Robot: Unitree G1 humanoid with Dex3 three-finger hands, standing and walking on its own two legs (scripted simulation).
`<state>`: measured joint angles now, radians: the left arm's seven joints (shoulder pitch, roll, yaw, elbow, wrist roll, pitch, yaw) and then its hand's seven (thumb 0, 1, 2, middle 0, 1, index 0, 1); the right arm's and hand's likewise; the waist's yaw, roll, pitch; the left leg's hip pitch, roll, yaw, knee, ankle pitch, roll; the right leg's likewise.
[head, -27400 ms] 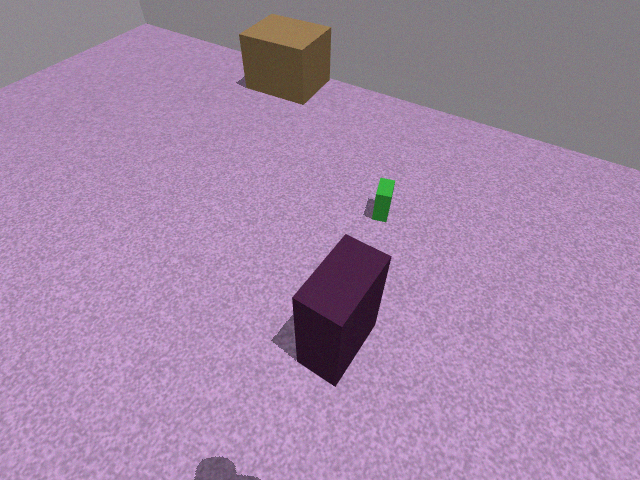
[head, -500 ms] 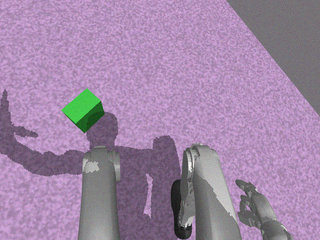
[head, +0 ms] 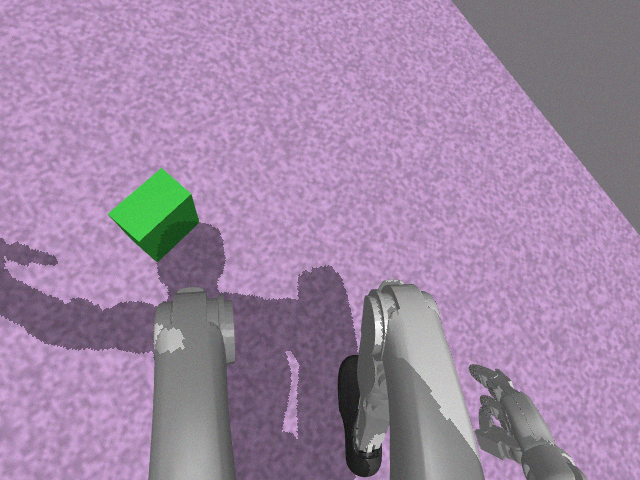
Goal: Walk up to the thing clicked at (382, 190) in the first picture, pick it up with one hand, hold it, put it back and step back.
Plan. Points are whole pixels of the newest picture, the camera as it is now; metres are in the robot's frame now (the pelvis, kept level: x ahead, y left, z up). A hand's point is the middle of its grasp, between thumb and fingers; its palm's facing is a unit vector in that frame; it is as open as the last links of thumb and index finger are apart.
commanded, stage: go down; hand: left
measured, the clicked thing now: (159, 218) +0.48 +0.24 -0.30
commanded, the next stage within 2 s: approach in 0.02 s
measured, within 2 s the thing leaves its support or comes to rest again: neither
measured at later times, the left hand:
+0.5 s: hand out of the picture +0.39 +0.38 -0.11, palm faces +0.20 -0.98 +0.02, open 17.3 cm
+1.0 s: hand (110, 236) +0.43 +0.29 -0.25, palm faces +0.23 -0.97 +0.07, open 17.5 cm
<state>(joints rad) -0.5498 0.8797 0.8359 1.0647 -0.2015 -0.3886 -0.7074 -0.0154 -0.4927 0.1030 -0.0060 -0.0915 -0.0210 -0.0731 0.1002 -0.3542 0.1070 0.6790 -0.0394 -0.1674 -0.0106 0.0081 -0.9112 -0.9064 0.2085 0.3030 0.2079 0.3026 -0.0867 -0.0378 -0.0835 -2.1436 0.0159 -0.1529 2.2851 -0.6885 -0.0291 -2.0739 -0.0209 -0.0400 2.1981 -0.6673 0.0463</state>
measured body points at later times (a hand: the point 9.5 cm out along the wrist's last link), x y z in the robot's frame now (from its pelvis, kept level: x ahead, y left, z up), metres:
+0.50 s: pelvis +0.00 +0.00 -0.04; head +0.22 +0.11 +0.34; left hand +0.37 +0.43 -0.11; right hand +0.16 -0.27 -0.12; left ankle +0.08 +0.13 -0.34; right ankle +0.11 -0.14 -0.34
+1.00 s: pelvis -0.01 +0.02 -0.09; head +0.23 +0.17 +0.26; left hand +0.41 +0.34 -0.25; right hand +0.13 -0.25 -0.13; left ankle +0.08 +0.13 -0.34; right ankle +0.11 -0.14 -0.34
